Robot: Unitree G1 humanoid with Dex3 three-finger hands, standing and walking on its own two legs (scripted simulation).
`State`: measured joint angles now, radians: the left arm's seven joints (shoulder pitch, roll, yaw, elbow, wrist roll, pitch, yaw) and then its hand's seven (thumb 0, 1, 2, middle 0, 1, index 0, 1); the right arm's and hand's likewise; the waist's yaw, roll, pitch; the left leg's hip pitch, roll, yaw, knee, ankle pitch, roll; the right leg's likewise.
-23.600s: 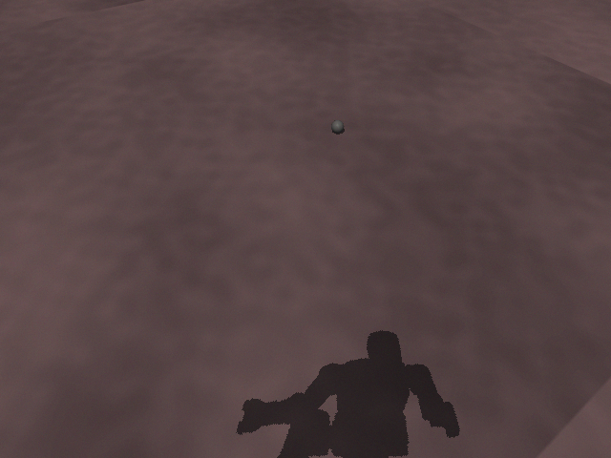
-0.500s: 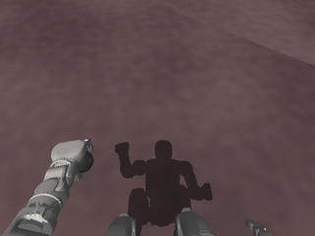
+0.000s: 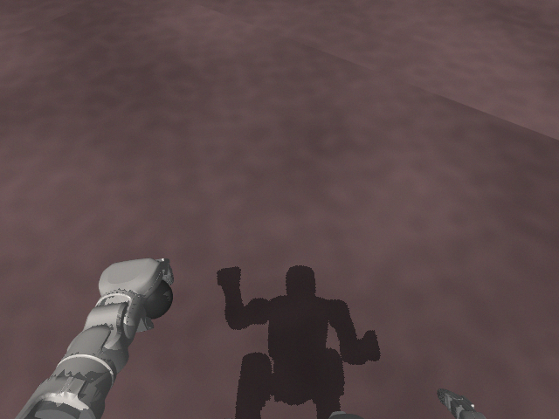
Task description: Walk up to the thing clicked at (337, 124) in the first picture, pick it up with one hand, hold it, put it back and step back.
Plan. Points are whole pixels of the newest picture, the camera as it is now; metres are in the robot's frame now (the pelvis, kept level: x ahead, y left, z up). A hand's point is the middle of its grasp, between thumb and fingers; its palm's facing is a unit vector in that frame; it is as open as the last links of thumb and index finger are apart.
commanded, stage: hold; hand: left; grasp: from above
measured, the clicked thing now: (151, 298) +0.33 +0.21 -0.09
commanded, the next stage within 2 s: crouch in 1.76 s
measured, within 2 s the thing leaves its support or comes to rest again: neither
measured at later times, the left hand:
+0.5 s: hand (133, 295) +0.31 +0.22 -0.04, palm faces -0.46 -0.05 -0.88, open 9.3 cm
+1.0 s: hand (129, 313) +0.28 +0.22 -0.03, palm faces -0.46 -0.05 -0.88, open 9.4 cm
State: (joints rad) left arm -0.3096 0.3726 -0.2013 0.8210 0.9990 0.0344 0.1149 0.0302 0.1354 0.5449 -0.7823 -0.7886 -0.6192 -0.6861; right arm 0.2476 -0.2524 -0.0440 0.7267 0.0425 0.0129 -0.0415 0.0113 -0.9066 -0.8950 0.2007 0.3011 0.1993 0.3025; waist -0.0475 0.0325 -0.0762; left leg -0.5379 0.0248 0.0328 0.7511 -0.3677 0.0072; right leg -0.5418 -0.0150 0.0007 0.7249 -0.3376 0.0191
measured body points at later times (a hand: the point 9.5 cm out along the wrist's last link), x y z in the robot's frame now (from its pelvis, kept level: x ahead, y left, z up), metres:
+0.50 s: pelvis +0.01 +0.00 +0.02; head +0.03 -0.01 +0.46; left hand +0.33 +0.22 +0.01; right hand +0.12 -0.27 -0.10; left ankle +0.00 +0.11 -0.71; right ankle +0.01 -0.13 -0.71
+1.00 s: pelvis -0.01 +0.00 +0.02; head +0.00 -0.02 +0.47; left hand +0.30 +0.22 +0.02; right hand +0.12 -0.26 -0.09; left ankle +0.00 +0.11 -0.71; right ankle +0.01 -0.13 -0.71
